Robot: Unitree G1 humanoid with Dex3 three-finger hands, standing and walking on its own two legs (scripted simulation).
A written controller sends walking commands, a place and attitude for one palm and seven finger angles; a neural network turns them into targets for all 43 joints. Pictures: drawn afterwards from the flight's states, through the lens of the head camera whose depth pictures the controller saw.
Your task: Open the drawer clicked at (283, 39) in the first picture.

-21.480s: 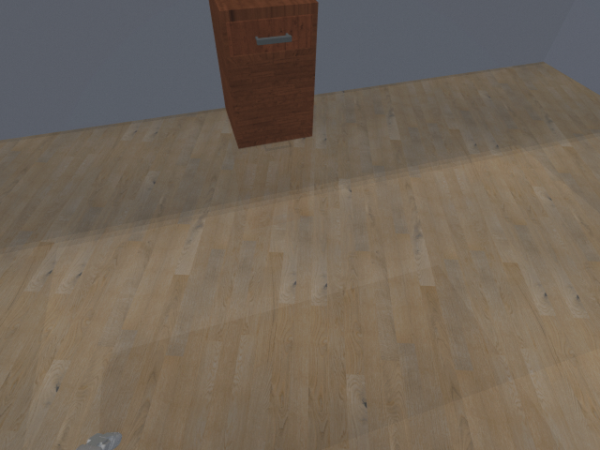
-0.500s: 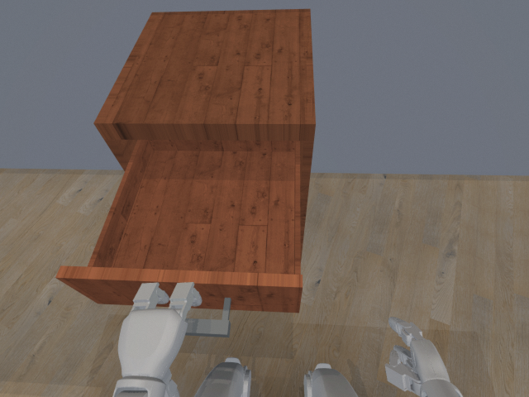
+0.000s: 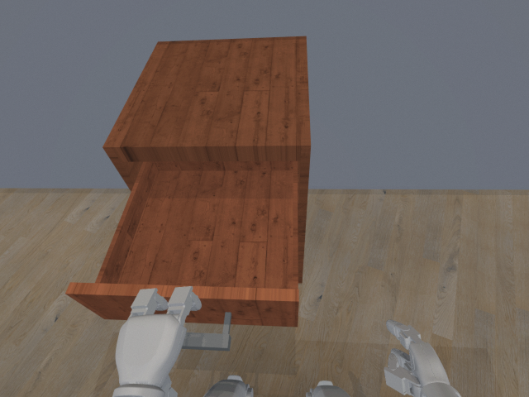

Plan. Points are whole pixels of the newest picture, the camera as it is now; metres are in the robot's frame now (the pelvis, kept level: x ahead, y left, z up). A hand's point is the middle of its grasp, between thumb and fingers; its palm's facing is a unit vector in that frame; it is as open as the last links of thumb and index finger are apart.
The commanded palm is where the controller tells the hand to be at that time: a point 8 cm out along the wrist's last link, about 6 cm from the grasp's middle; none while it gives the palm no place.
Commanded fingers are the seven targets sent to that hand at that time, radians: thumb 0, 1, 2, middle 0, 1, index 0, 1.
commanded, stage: lift the hand off the handle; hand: left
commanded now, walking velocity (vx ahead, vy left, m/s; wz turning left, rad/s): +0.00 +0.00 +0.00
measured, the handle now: (185, 328) +0.25 +0.17 -0.10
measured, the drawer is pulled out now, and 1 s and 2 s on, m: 0.30 0.30 0.30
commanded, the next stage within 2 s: draw the hand back to the body in 1.10 s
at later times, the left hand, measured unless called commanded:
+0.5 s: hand (157, 342) +0.20 +0.17 +0.01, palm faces +0.00 -0.16 -0.99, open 13.8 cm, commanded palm +0.18 +0.17 +0.06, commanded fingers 0.00 -0.50 0.30 -0.30 -1.20 -0.30 -1.20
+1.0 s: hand (150, 328) +0.21 +0.17 +0.04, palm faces +0.03 -0.16 -0.99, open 13.8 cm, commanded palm +0.19 +0.17 +0.10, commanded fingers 0.00 -0.50 0.30 -0.30 -1.20 -0.30 -1.20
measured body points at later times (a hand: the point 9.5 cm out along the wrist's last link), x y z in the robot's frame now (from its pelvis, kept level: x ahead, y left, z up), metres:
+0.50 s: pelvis +0.00 +0.00 +0.02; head +0.04 -0.04 +0.47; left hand +0.20 +0.18 +0.06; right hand +0.20 -0.23 -0.07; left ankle +0.01 +0.12 -0.65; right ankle +0.00 -0.08 -0.65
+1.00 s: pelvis +0.01 +0.01 +0.04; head +0.03 -0.03 +0.49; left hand +0.20 +0.18 +0.09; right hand +0.21 -0.21 -0.05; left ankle +0.01 +0.12 -0.65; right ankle +0.00 -0.08 -0.65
